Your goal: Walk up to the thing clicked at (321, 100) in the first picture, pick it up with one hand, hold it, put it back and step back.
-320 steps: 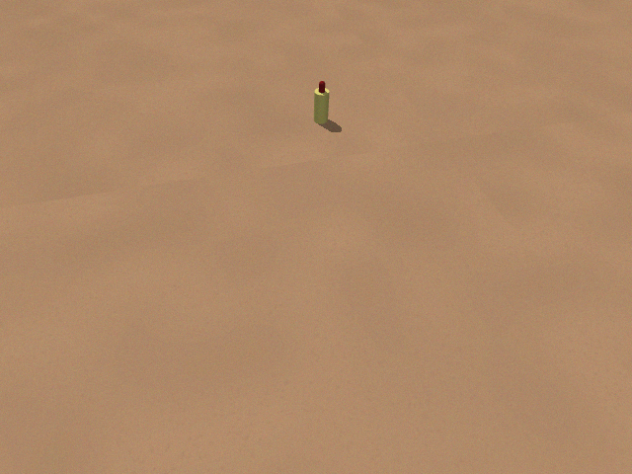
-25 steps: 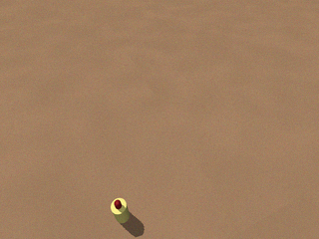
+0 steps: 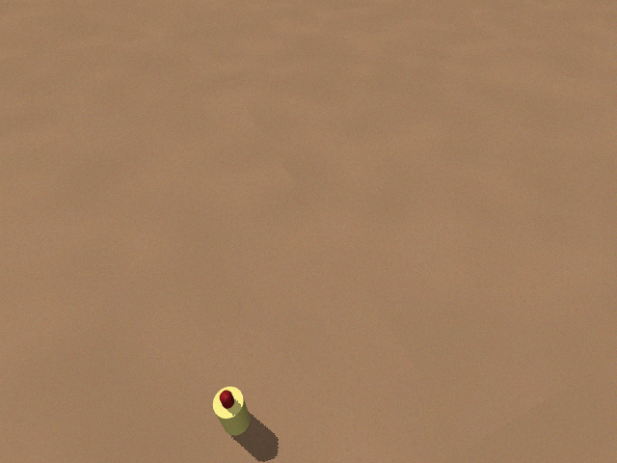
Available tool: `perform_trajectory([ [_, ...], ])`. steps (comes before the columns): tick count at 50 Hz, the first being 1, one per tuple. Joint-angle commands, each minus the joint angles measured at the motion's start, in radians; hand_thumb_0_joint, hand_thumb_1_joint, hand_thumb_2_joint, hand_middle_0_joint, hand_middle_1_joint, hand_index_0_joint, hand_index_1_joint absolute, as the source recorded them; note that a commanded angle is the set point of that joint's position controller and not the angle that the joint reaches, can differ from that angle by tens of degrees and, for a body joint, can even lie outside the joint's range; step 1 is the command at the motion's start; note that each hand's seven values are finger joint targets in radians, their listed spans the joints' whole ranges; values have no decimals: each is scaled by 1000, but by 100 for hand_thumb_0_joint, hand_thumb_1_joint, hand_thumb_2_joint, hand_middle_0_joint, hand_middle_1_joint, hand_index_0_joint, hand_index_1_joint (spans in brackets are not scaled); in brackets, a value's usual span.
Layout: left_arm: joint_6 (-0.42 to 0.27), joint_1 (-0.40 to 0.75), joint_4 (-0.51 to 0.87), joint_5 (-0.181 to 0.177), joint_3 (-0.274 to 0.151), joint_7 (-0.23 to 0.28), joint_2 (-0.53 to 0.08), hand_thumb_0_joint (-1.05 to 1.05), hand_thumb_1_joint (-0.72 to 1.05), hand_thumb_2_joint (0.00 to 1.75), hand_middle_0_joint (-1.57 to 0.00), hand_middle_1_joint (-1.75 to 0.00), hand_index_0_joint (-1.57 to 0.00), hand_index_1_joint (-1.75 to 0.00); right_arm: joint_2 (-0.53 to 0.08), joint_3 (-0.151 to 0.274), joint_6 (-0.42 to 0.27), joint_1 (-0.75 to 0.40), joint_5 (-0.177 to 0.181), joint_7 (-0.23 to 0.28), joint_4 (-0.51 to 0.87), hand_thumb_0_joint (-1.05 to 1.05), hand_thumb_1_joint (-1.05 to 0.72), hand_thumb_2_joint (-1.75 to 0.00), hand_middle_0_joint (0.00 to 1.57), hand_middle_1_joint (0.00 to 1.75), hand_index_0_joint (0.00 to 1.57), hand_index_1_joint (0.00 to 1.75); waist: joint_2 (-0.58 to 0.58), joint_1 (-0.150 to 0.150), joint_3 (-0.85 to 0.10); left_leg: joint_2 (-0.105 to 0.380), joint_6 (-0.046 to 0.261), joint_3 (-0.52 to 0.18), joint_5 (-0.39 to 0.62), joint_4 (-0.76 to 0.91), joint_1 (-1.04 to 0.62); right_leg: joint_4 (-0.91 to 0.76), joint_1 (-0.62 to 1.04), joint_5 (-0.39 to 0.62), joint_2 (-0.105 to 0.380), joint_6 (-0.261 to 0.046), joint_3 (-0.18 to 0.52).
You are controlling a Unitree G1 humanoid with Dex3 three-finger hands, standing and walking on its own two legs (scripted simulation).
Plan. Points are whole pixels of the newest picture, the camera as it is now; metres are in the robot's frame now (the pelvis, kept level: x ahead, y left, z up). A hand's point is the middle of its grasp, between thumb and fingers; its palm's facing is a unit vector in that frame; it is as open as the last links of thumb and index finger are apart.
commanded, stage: stand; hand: left
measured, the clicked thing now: (231, 408) +0.38 +0.20 -0.66
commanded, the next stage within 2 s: none
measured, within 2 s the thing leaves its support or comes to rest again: neither
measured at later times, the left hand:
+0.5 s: hand out of the picture +0.07 +0.25 -0.16, palm faces -0.01 -0.94 -0.35, open 7.4 cm
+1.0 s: hand out of the picture +0.07 +0.24 -0.15, palm faces +0.00 -0.94 -0.35, open 7.4 cm
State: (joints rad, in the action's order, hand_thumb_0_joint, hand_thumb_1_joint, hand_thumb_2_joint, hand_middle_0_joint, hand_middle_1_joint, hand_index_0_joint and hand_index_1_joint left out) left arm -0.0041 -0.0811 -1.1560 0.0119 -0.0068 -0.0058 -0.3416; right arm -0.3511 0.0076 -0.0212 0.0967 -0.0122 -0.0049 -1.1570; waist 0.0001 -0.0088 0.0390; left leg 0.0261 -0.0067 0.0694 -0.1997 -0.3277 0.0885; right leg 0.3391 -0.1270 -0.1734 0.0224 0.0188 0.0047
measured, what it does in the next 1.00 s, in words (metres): stands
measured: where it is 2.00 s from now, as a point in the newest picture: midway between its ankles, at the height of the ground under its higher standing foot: outside the picture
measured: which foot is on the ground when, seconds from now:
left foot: down 0.00-1.00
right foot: down 0.00-1.00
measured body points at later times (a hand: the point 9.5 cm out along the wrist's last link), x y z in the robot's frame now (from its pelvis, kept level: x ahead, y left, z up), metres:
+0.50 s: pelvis +0.00 -0.01 +0.00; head +0.00 -0.01 +0.45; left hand +0.07 +0.30 -0.13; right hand +0.08 -0.31 -0.13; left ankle -0.01 +0.12 -0.75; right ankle +0.01 -0.13 -0.75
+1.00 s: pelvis +0.00 -0.01 +0.00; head +0.01 -0.01 +0.45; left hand +0.07 +0.29 -0.13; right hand +0.08 -0.31 -0.13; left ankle -0.01 +0.12 -0.75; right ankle +0.01 -0.13 -0.75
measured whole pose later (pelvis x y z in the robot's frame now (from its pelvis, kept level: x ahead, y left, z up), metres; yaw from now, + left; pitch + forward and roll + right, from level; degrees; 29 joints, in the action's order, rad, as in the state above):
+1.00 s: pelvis +0.00 -0.01 +0.00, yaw +2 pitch -2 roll +0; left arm -0.01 -0.11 -1.14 0.01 0.01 0.00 -0.35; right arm -0.35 0.00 -0.01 0.11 -0.01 -0.01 -1.15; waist 0.00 -0.01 0.04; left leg 0.04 -0.02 0.04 -0.18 -0.30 0.09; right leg 0.31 -0.12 -0.16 0.01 0.00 -0.03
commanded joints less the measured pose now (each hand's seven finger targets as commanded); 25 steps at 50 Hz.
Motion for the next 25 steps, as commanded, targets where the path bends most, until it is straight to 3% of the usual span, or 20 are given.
perform_trajectory([
  [1,-24,57,66,-10,-36,14,-217,0,90,90,-20,-30,-20,-30,-213,40,-15,-63,4,15,68,0,-90,-90,20,30,20,30,5,3,-77,128,15,-103,234,62,-23,-39,21,222,113,-34,80],
  [4,-25,49,65,-8,-34,15,-213,0,90,90,-20,-30,-20,-30,-211,38,-15,-62,6,15,65,0,-90,-90,20,30,20,30,12,0,-88,128,13,-104,245,67,-36,-42,34,228,113,-30,72],
  [15,-27,50,70,-7,-30,15,-221,0,90,90,-20,-30,-20,-30,-205,35,-6,-63,3,8,62,0,-90,-90,20,30,20,30,4,-5,-57,116,13,-105,93,90,-3,-91,12,101,115,-28,76],
  [21,-28,34,70,-5,-29,15,-220,0,90,90,-20,-30,-20,-30,-208,37,-8,-69,3,6,63,0,-90,-90,20,30,20,30,6,2,-57,118,15,-117,101,82,-3,-90,2,83,111,-29,72],
  [25,-28,41,77,-7,-30,14,-223,0,90,90,-20,-30,-20,-30,-209,36,-11,-54,1,8,61,0,-90,-90,20,30,20,30,19,-1,-84,122,14,-112,142,79,-12,-76,27,144,120,-38,77],
])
